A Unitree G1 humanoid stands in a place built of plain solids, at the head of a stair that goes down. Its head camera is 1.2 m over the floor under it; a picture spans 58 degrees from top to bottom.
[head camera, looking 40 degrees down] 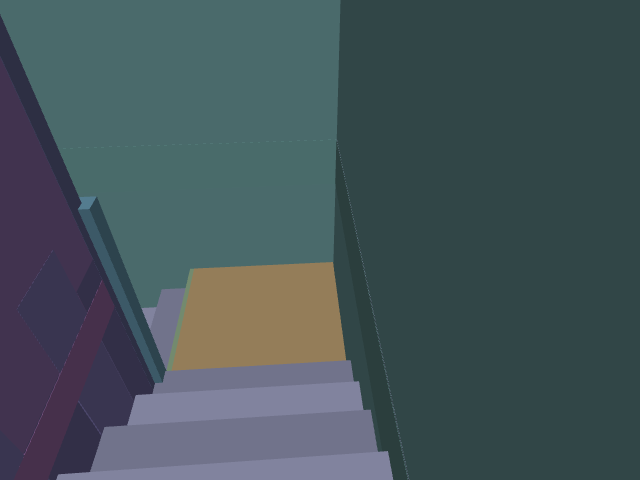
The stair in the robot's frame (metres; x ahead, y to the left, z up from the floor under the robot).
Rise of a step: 0.20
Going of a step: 0.25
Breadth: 1.02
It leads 4 degrees to the left of straight ahead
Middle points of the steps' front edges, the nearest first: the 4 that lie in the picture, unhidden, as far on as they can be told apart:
0.59 0.29 -0.20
0.84 0.31 -0.39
1.09 0.33 -0.59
1.33 0.34 -0.79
